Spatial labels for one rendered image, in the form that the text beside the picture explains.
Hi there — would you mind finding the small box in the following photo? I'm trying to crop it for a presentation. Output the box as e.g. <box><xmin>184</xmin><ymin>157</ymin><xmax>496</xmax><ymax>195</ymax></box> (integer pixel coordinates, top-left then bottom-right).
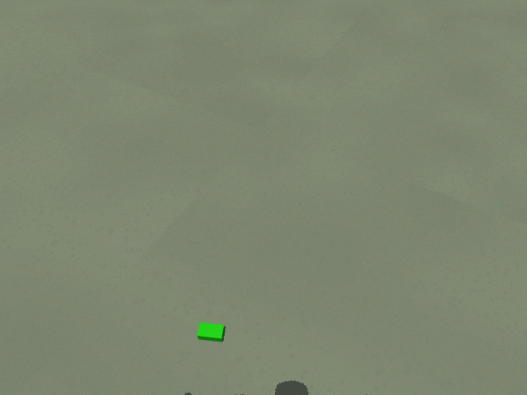
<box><xmin>197</xmin><ymin>323</ymin><xmax>225</xmax><ymax>342</ymax></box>

